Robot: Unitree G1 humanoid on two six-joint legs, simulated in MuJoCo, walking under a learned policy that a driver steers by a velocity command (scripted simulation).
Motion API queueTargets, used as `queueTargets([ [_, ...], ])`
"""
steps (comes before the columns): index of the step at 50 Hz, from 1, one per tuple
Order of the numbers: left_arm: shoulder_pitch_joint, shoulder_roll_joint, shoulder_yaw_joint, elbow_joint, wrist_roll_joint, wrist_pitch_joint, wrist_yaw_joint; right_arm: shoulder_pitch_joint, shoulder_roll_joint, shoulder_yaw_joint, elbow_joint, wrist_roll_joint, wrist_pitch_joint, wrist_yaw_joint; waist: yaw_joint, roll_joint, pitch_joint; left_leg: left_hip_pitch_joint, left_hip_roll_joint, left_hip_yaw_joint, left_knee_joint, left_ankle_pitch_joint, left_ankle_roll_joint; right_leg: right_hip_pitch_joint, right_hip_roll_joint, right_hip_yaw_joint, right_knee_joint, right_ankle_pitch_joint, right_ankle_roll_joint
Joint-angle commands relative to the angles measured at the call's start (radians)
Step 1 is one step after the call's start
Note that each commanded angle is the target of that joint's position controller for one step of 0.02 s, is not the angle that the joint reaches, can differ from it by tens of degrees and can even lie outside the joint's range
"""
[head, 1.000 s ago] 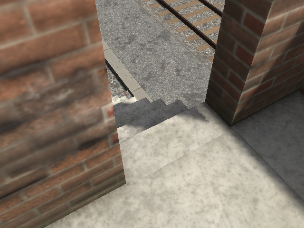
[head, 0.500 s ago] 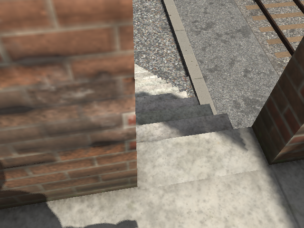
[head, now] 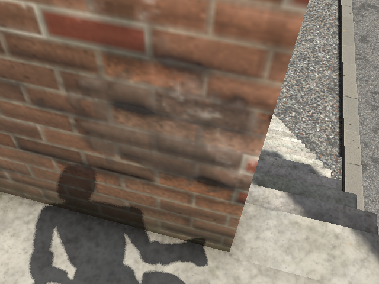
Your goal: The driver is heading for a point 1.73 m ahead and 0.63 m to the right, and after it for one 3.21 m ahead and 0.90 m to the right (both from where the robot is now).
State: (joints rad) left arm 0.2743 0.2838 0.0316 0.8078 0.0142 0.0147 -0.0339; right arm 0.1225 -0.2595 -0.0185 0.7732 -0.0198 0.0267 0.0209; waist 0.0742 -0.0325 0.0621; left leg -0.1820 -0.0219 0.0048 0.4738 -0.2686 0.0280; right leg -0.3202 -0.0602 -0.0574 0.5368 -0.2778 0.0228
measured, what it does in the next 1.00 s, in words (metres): steps to the right, turning right: right foot, then left foot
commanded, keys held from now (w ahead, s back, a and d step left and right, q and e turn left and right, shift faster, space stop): e+shift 0.04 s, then w+e+shift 0.70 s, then w+q+shift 0.04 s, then q+shift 0.22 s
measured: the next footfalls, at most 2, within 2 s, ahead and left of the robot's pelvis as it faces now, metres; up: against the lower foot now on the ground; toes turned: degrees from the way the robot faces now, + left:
right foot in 0.48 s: +0.13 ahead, -0.19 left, +0.00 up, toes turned -29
left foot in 0.84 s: +0.26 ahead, -0.11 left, +0.00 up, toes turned -39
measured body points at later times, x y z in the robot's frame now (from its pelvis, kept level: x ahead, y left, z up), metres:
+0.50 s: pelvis +0.07 -0.08 -0.02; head +0.09 -0.11 +0.43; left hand +0.38 +0.09 -0.08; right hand -0.03 -0.34 -0.16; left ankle -0.01 +0.10 -0.73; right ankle +0.09 -0.17 -0.74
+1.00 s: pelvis +0.13 -0.23 +0.00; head +0.17 -0.25 +0.45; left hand +0.42 -0.16 -0.11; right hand -0.12 -0.44 -0.12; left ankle +0.23 -0.09 -0.74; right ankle +0.05 -0.32 -0.71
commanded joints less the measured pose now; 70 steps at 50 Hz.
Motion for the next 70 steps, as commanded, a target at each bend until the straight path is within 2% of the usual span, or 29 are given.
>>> queueTargets([
  [1, -0.070, 0.127, 0.026, -0.083, -0.020, -0.008, -0.015, -0.017, -0.198, -0.043, -0.029, 0.000, -0.032, -0.037, -0.071, 0.279, -0.009, -0.021, 0.304, -0.186, -0.256, 0.122, 0.126, -0.102, 0.040, 0.069, 0.252, -0.173, -0.020],
  [4, -0.007, 0.174, 0.060, -0.021, 0.016, 0.007, -0.022, 0.027, -0.156, -0.040, -0.019, 0.001, -0.046, -0.051, -0.082, 0.253, -0.036, 0.088, 0.263, -0.101, -0.293, -0.063, 0.108, -0.232, 0.031, 0.059, 0.500, -0.107, -0.037],
  [7, -0.107, 0.134, 0.060, -0.042, 0.011, 0.012, -0.047, 0.087, -0.152, -0.051, -0.004, -0.001, -0.070, -0.051, -0.115, 0.193, 0.004, 0.210, 0.314, -0.159, -0.366, -0.289, 0.117, -0.419, 0.004, 0.072, 0.549, -0.060, -0.034],
  [11, -0.163, 0.076, 0.055, -0.043, 0.015, 0.007, -0.046, 0.126, -0.121, -0.057, 0.024, -0.014, -0.111, -0.053, -0.113, 0.088, 0.028, 0.265, 0.354, -0.078, -0.367, -0.101, 0.130, -0.479, -0.025, 0.078, 0.496, 0.000, -0.027],
  [14, -0.201, 0.051, 0.039, -0.071, 0.031, 0.016, -0.026, 0.152, -0.122, -0.063, 0.034, -0.007, -0.138, -0.057, -0.129, 0.135, -0.034, 0.230, 0.353, 0.023, -0.340, -0.003, 0.127, -0.392, -0.037, 0.036, 0.400, 0.013, -0.021],
  [19, -0.304, 0.064, 0.042, -0.118, 0.015, 0.024, -0.065, 0.187, -0.146, -0.069, 0.036, -0.030, -0.109, -0.030, -0.156, 0.135, 0.000, 0.172, 0.360, 0.110, -0.312, -0.092, 0.098, -0.292, -0.029, -0.036, 0.234, -0.033, -0.075],
  [22, -0.283, 0.076, 0.048, -0.140, 0.021, 0.031, -0.061, 0.170, -0.189, -0.087, 0.034, -0.029, -0.095, -0.032, -0.093, 0.082, 0.033, 0.139, 0.395, 0.179, -0.177, 0.288, 0.064, -0.181, 0.012, -0.084, 0.143, -0.091, -0.118],
  [23, -0.176, 0.070, 0.053, -0.112, 0.013, 0.032, -0.048, 0.155, -0.209, -0.094, 0.032, 0.001, -0.087, -0.026, -0.042, 0.082, -0.018, 0.131, 0.374, 0.223, 0.000, 0.530, 0.047, -0.053, 0.076, -0.127, 0.067, -0.067, -0.140],
  [24, -0.022, 0.112, 0.077, -0.058, 0.022, 0.029, -0.024, 0.155, -0.227, -0.098, 0.023, 0.026, -0.091, -0.009, 0.024, 0.002, -0.095, 0.044, 0.320, 0.271, 0.281, 0.638, 0.008, 0.144, 0.135, -0.130, 0.023, 0.007, -0.172],
  [25, 0.159, 0.231, 0.106, -0.027, 0.061, 0.020, 0.002, 0.096, -0.233, -0.100, -0.021, 0.070, -0.091, -0.018, 0.133, -0.134, -0.180, -0.240, 0.199, 0.304, 0.701, 0.596, -0.088, 0.441, 0.040, 0.028, -0.088, 0.697, -0.232],
  [26, 0.110, 0.370, 0.139, -0.076, 0.003, 0.036, 0.024, 0.135, -0.113, -0.068, -0.098, 0.040, -0.090, -0.010, 0.062, -0.385, -0.323, -0.593, -0.015, 0.236, 1.088, -0.476, -0.163, 0.644, -0.230, 0.436, -0.033, 1.530, -0.440],
  [27, 0.095, 0.359, 0.140, -0.110, -0.039, 0.029, 0.030, 0.115, -0.136, -0.062, -0.069, -0.007, -0.066, -0.030, 0.065, -0.134, -0.356, -0.593, 0.102, 0.057, 1.090, -0.456, -0.143, 0.619, -0.242, 0.354, -0.030, 1.560, -0.447],
  [29, -0.131, 0.230, 0.104, -0.161, -0.017, 0.063, 0.042, 0.158, -0.129, -0.059, -0.021, -0.008, -0.034, -0.050, -0.053, 0.040, -0.166, -0.495, 0.165, -0.007, 0.873, -0.243, -0.117, 0.306, -0.118, 0.243, -0.085, 0.882, -0.336],
  [33, -0.240, 0.126, 0.062, -0.222, 0.018, 0.057, 0.007, 0.242, -0.169, -0.076, 0.030, -0.017, 0.031, -0.106, -0.095, -0.014, -0.115, -0.328, 0.105, 0.049, 0.603, -0.150, -0.110, 0.064, 0.020, 0.247, -0.140, 0.699, -0.329],
  [39, -0.231, 0.142, 0.047, -0.246, 0.057, 0.047, -0.043, 0.303, -0.195, -0.077, 0.128, 0.027, 0.015, -0.143, -0.096, -0.051, -0.155, -0.024, 0.088, 0.000, 0.255, -0.026, -0.012, -0.056, 0.029, 0.382, -0.137, 0.368, -0.206],
  [40, -0.210, 0.131, 0.040, -0.260, 0.047, 0.025, -0.053, 0.329, -0.200, -0.080, 0.131, 0.027, 0.004, -0.112, -0.109, -0.012, -0.228, 0.110, 0.097, 0.009, 0.239, -0.057, -0.010, -0.160, 0.012, 0.448, -0.237, -0.223, -0.180],
  [41, -0.263, 0.111, 0.030, -0.262, 0.048, 0.030, -0.067, 0.398, -0.213, -0.088, 0.179, 0.022, -0.003, -0.114, -0.168, 0.026, -0.148, 0.253, 0.126, -0.013, 0.117, -0.032, 0.020, -0.295, 0.059, 0.408, -0.171, -0.335, -0.145],
  [42, -0.233, 0.070, 0.017, -0.242, 0.040, 0.017, -0.063, 0.498, -0.244, -0.098, 0.213, -0.006, -0.018, -0.117, -0.227, 0.223, -0.138, 0.381, 0.273, -0.213, -0.053, -0.245, 0.073, -0.412, 0.144, 0.287, 0.092, -0.340, -0.104],
  [43, -0.157, 0.035, 0.008, -0.229, 0.023, 0.005, -0.053, 0.462, -0.347, -0.119, 0.182, -0.040, -0.029, -0.110, -0.196, 0.427, -0.100, 0.286, 0.566, -0.778, -0.336, -0.614, 0.260, -0.495, 0.248, 0.134, 0.461, -0.313, -0.056],
  [44, -0.146, 0.085, 0.025, -0.206, 0.035, -0.006, -0.042, 0.324, -0.331, -0.124, 0.147, -0.048, -0.036, -0.106, -0.143, 0.313, 0.031, 0.057, 0.523, -0.884, -0.371, -0.569, 0.304, -0.456, 0.171, 0.262, 0.616, -0.209, -0.074],
  [46, -0.089, 0.129, 0.037, -0.153, 0.031, -0.022, -0.020, 0.137, -0.239, -0.096, 0.097, -0.010, -0.058, -0.077, -0.042, 0.117, 0.019, -0.094, 0.405, -0.594, -0.252, -0.275, 0.245, -0.297, 0.087, 0.262, 0.645, -0.098, -0.042],
  [48, -0.053, 0.062, 0.009, -0.118, 0.020, -0.033, -0.017, 0.037, -0.235, -0.091, 0.076, -0.012, -0.067, -0.058, -0.021, 0.164, 0.003, -0.179, 0.202, -0.244, -0.191, 0.119, 0.107, -0.031, 0.095, 0.103, 0.215, -0.189, -0.035],
  [49, -0.111, 0.004, -0.006, -0.122, 0.011, -0.020, -0.002, 0.077, -0.257, -0.103, 0.100, -0.030, -0.052, -0.061, -0.069, 0.248, 0.073, -0.153, 0.170, -0.185, -0.103, 0.585, 0.085, -0.002, 0.136, 0.032, 0.050, -0.129, -0.029],
  [50, -0.076, -0.002, -0.005, -0.112, 0.008, -0.011, 0.005, 0.150, -0.253, -0.108, 0.116, -0.014, -0.030, -0.053, -0.085, 0.259, 0.017, -0.104, 0.158, -0.175, -0.040, 0.767, 0.061, 0.080, 0.187, -0.027, -0.084, 0.008, -0.022],
  [52, -0.007, 0.070, 0.023, -0.083, 0.001, -0.010, 0.037, 0.239, -0.225, -0.101, 0.108, 0.012, -0.027, -0.037, -0.102, 0.175, -0.115, -0.163, 0.116, -0.155, 0.081, 0.476, -0.012, 0.327, 0.110, 0.024, -0.185, 0.142, -0.027],
  [54, 0.010, 0.218, 0.050, -0.102, -0.003, 0.002, 0.061, 0.251, -0.112, -0.074, 0.029, 0.010, -0.016, -0.046, -0.066, -0.312, -0.229, -0.387, -0.022, 0.019, 0.458, -0.432, -0.072, 0.385, -0.308, 0.364, -0.153, 0.572, -0.213],
  [56, -0.014, 0.081, 0.011, -0.102, -0.006, 0.005, 0.077, 0.243, -0.144, -0.093, 0.056, -0.019, 0.010, -0.058, -0.082, -0.086, -0.171, -0.409, 0.034, -0.039, 0.705, -0.407, -0.051, 0.319, -0.287, 0.227, -0.103, 0.959, -0.246],
  [59, -0.114, 0.043, -0.003, -0.131, 0.016, -0.008, 0.106, 0.249, -0.106, -0.086, 0.084, -0.014, 0.044, -0.044, -0.114, -0.075, -0.123, -0.417, 0.067, 0.007, 0.697, -0.233, -0.079, 0.326, -0.192, 0.106, -0.122, 0.894, -0.185],
  [70, -0.024, 0.082, 0.032, -0.137, 0.018, -0.010, 0.084, -0.025, -0.062, -0.061, -0.125, 0.003, 0.082, 0.037, -0.060, -0.086, -0.101, -0.342, 0.069, 0.090, 0.385, -0.091, -0.031, 0.367, -0.280, -0.050, -0.097, 0.817, -0.209],
])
